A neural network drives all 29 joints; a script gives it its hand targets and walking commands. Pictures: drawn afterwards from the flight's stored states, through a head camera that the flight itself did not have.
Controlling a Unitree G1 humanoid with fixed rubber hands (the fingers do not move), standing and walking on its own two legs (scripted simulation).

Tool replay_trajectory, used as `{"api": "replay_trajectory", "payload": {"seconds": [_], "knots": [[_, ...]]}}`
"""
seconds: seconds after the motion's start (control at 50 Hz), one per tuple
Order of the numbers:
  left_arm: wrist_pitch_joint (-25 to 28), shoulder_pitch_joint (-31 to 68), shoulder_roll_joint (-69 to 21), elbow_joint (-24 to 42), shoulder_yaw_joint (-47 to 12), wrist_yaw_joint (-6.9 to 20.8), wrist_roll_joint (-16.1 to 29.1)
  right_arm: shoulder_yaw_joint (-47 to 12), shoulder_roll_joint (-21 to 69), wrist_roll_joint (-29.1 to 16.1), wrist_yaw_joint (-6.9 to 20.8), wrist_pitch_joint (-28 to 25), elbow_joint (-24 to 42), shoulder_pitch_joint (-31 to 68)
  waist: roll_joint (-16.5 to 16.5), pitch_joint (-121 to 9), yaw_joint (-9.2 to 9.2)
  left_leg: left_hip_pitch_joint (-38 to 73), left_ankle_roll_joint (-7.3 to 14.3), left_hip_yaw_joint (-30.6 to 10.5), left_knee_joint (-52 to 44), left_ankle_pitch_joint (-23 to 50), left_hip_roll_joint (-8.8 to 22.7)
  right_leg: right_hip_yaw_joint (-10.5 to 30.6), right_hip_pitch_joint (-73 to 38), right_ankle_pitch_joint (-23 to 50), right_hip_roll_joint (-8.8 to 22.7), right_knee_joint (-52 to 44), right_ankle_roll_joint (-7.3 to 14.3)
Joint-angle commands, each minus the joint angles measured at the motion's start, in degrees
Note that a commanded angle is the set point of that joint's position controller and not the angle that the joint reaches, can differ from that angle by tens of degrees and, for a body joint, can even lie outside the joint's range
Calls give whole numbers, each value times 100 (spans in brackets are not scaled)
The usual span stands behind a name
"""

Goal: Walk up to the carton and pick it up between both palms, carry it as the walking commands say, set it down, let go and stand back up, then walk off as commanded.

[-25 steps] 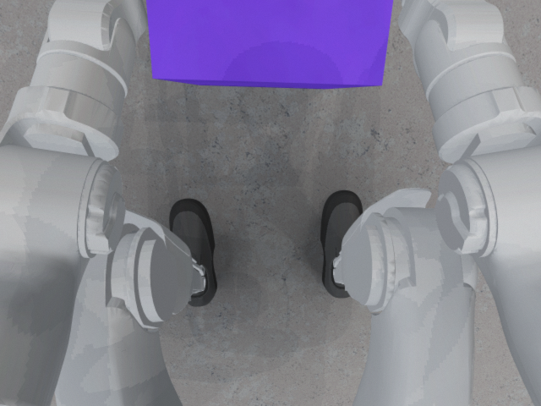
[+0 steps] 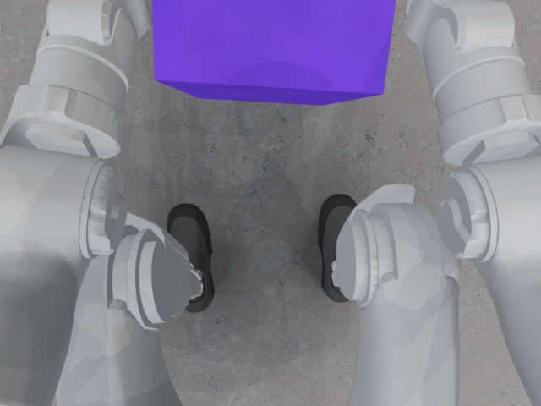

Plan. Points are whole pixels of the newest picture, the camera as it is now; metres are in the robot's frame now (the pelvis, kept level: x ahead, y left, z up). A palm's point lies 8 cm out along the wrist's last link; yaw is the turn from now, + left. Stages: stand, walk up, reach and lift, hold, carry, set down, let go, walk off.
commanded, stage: reach and lift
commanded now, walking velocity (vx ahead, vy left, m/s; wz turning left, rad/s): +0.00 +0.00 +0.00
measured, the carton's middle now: (269, 1) +0.54 -0.04 -0.22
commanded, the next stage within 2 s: none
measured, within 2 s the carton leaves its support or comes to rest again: neither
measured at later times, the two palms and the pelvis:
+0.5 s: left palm out of the picture +0.55 +0.11 -0.10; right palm out of the picture +0.52 -0.18 -0.11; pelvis -0.01 -0.01 +0.03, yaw +0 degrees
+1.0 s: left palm out of the picture +0.54 +0.10 -0.04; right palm out of the picture +0.51 -0.18 -0.05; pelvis -0.02 +0.00 +0.07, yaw -1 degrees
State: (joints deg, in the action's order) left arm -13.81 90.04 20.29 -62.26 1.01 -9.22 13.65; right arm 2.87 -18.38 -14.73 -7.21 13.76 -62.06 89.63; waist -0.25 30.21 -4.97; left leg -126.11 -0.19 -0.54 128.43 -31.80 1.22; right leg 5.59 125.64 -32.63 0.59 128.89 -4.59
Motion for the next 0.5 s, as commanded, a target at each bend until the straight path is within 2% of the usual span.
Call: {"api": "replay_trajectory", "payload": {"seconds": [0.0,0.02,0.04,0.06,0.08,0.1,0.12,0.14,0.16,0.18,0.2,0.24,0.26,0.28,0.3,0.34,0.36,0.4,0.42,0.44,0.46,0.48], "knots": [[315,4223,-6335,3191,-1637,1558,302,-1257,6547,-392,1546,-174,3190,3650,-246,-12931,-212,6029,-70,652,-1072,2926,-905,-1402,-5107,3251,-755,-1259,200],[303,4306,-6185,3266,-1519,1537,217,-1248,6644,-417,1531,-172,3324,3673,-181,-13031,-70,5992,-27,678,-1165,2766,-914,-1422,-5233,3147,-795,-1289,182],[271,4381,-6198,3313,-1499,1510,176,-1273,6602,-435,1518,-142,3399,3813,-270,-13077,42,6012,-64,720,-1184,2783,-922,-1398,-5238,3157,-808,-1334,204],[248,4350,-6139,3289,-1399,1496,124,-1345,6619,-493,1531,-119,3617,4025,-179,-13075,174,6030,-22,714,-1221,2646,-911,-1389,-5235,2993,-790,-1364,153],[211,4248,-6273,3097,-1339,1488,91,-1352,6544,-468,1496,-136,3613,4158,-23,-12930,109,5891,-19,699,-1263,2609,-955,-1430,-5302,2980,-804,-1412,153],[183,4288,-6201,3095,-1234,1500,0,-1317,6537,-505,1496,-123,3663,4309,-130,-12821,215,5770,2,741,-1300,2321,-939,-1401,-5279,2739,-789,-1448,159],[194,4569,-6095,3310,-1202,1494,47,-1345,6525,-492,1474,-70,3682,4434,34,-12990,157,5824,31,730,-1305,2275,-924,-1431,-5435,2691,-814,-1471,143],[155,4527,-6160,3174,-1094,1496,-55,-1291,6661,-466,1483,-13,3434,4334,56,-12678,276,5696,36,760,-1361,2102,-933,-1372,-5360,2503,-805,-1551,153],[138,4501,-6125,3160,-972,1509,-117,-1282,6706,-457,1470,10,3470,4388,38,-12672,400,5574,60,763,-1419,2046,-953,-1353,-5401,2506,-828,-1593,150],[106,4585,-6245,3165,-1022,1519,-71,-1346,6623,-426,1460,11,3565,4551,124,-12722,331,5642,63,735,-1424,1971,-933,-1350,-5410,2384,-834,-1589,164],[80,4659,-6298,3335,-991,1537,-22,-1329,6649,-432,1414,15,3838,4757,99,-13184,390,5721,49,787,-1405,2031,-1000,-1301,-5666,2413,-830,-1648,187],[48,4599,-6227,3217,-847,1550,-105,-1230,6735,-394,1369,54,3693,4778,197,-13007,389,5580,81,781,-1504,1920,-988,-1326,-5715,2382,-826,-1763,165],[44,4549,-6295,2962,-861,1567,-127,-1177,6646,-298,1337,50,3493,4640,196,-12648,274,5407,33,801,-1497,1786,-941,-1336,-5576,2274,-845,-1768,179],[29,4489,-6233,3137,-754,1568,-90,-1258,6648,-364,1313,26,4004,4946,279,-13139,380,5678,85,781,-1493,1984,-999,-1295,-5937,2452,-838,-1798,144],[54,4701,-6342,3225,-832,1601,33,-1177,6582,-274,1302,30,3711,4750,364,-13091,127,5427,48,731,-1486,1890,-974,-1307,-5915,2414,-813,-1786,168],[45,4603,-6359,3166,-816,1626,-49,-1074,6629,-258,1239,-1,3807,4826,124,-13063,220,5525,53,765,-1581,1995,-1008,-1296,-5924,2512,-869,-1830,209],[10,4587,-6456,3389,-907,1626,29,-1123,6472,-233,1213,-5,4150,4939,284,-13484,94,5610,32,744,-1586,2080,-1052,-1316,-6295,2669,-872,-1815,201],[4,4831,-6365,3721,-983,1582,110,-1144,6523,-275,1149,63,4090,4773,177,-13920,83,5694,-3,823,-1498,2282,-1021,-1232,-6643,2923,-890,-1856,194],[-32,4744,-6342,3463,-929,1604,73,-1090,6579,-195,1131,118,3880,4723,260,-13691,62,5593,-22,816,-1586,2011,-1006,-1218,-6550,2718,-860,-1965,205],[-66,4571,-6404,3175,-917,1623,24,-1023,6513,-154,1135,95,3831,4741,181,-13298,39,5579,-20,780,-1648,1882,-983,-1272,-6222,2535,-852,-1938,212],[-53,4643,-6561,3353,-964,1621,90,-1003,6542,-117,1159,92,3734,4645,24,-13279,-2,5575,-47,814,-1629,1945,-1007,-1235,-6128,2468,-848,-1933,263],[-83,4670,-6652,3390,-986,1639,110,-961,6476,-62,1169,83,3878,4708,66,-13298,-32,5684,-36,729,-1703,1911,-1025,-1245,-6138,2455,-837,-1958,281]]}}
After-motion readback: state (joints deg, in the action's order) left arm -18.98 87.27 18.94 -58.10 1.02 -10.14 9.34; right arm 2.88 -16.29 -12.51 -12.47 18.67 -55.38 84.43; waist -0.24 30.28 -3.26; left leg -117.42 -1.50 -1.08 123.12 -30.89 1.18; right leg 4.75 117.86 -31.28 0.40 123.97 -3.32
